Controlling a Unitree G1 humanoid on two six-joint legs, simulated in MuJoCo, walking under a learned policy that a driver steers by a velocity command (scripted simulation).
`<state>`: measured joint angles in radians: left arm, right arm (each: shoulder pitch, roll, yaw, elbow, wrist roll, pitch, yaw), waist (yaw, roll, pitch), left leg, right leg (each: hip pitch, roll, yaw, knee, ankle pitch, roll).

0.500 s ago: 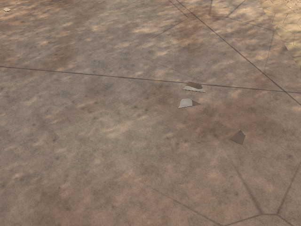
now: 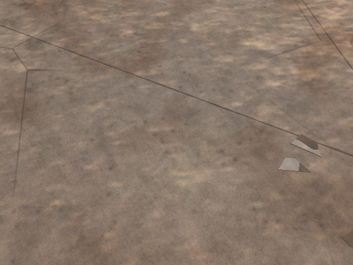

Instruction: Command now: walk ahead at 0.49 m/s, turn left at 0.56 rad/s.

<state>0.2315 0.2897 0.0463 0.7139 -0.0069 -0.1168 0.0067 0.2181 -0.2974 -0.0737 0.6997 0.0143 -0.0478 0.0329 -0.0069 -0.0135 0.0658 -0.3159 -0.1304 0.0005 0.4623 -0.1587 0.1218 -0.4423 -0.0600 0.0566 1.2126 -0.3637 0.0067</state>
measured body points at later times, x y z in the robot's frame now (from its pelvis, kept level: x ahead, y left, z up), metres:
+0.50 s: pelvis +0.28 -0.05 +0.01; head +0.31 -0.05 +0.46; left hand +0.31 +0.24 -0.10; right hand +0.48 -0.28 -0.10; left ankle +0.22 +0.07 -0.65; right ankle +0.34 -0.15 -0.73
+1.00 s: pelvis +0.51 +0.03 +0.01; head +0.53 +0.04 +0.46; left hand +0.67 +0.31 -0.09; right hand +0.58 -0.25 -0.10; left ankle +0.48 +0.14 -0.73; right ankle +0.59 -0.13 -0.66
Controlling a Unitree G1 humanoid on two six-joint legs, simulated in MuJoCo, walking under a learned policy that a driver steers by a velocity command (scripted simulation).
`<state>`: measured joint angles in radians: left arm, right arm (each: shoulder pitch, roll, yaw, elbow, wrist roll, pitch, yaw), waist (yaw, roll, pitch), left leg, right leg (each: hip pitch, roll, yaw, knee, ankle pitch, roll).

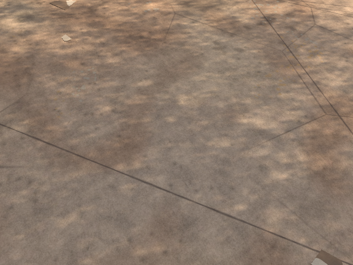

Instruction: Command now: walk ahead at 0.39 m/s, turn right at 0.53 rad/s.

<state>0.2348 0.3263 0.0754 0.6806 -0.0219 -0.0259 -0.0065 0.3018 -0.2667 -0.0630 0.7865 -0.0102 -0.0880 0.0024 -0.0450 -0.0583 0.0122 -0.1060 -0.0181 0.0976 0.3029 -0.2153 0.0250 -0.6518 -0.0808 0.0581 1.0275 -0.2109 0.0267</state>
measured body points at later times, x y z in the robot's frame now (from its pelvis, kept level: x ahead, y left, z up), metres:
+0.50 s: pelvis +0.16 -0.04 -0.01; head +0.21 -0.07 +0.43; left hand +0.39 +0.19 -0.10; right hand +0.24 -0.35 -0.12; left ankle +0.26 +0.12 -0.69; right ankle +0.22 -0.13 -0.75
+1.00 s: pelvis +0.22 -0.02 +0.00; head +0.23 -0.02 +0.45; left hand +0.48 +0.14 -0.10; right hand +0.16 -0.31 -0.11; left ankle +0.28 +0.10 -0.75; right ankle +0.15 -0.13 -0.73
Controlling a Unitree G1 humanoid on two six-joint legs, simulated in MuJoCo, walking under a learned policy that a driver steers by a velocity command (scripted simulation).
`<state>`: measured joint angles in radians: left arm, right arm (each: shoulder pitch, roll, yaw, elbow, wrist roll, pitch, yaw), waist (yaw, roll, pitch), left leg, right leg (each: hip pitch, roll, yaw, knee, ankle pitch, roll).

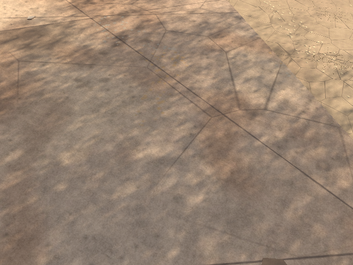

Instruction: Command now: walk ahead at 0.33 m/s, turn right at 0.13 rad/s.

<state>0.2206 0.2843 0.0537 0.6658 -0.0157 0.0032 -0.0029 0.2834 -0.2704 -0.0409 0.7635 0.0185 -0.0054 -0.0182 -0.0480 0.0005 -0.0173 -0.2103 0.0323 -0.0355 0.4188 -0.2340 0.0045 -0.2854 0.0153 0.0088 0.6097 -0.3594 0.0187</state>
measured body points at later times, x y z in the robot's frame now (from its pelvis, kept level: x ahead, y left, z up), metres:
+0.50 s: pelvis +0.20 +0.03 -0.03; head +0.24 +0.04 +0.41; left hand +0.14 +0.31 -0.16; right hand +0.46 -0.17 -0.11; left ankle +0.32 +0.14 -0.75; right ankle -0.01 -0.12 -0.74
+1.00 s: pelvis +0.49 +0.07 -0.02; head +0.51 +0.08 +0.43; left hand +0.59 +0.39 -0.09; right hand +0.66 -0.18 -0.13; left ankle +0.33 +0.14 -0.74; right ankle +0.64 +0.01 -0.75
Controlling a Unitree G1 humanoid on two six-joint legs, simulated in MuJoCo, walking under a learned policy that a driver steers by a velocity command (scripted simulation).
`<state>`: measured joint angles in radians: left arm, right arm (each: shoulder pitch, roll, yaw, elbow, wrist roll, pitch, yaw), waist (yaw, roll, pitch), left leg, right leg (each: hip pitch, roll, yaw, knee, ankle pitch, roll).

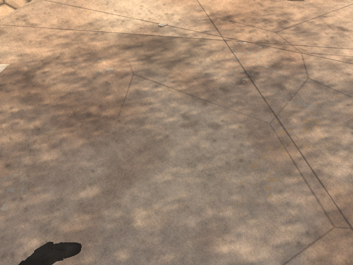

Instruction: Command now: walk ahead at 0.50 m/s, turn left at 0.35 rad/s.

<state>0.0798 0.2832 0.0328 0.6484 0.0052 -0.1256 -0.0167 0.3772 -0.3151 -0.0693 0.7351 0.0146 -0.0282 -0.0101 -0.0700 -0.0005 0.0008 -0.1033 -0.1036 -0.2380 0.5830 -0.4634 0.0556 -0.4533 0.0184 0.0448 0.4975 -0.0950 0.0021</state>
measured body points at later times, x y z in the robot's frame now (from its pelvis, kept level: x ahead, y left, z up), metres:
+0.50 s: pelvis +0.27 +0.03 +0.00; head +0.30 +0.04 +0.45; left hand +0.22 +0.31 -0.13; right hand +0.54 -0.17 -0.05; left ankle +0.38 +0.14 -0.73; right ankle +0.12 -0.12 -0.71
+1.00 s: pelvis +0.39 +0.04 +0.01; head +0.40 +0.03 +0.46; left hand +0.53 +0.31 -0.09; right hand +0.50 -0.21 -0.12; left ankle +0.38 +0.14 -0.72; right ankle +0.43 -0.09 -0.72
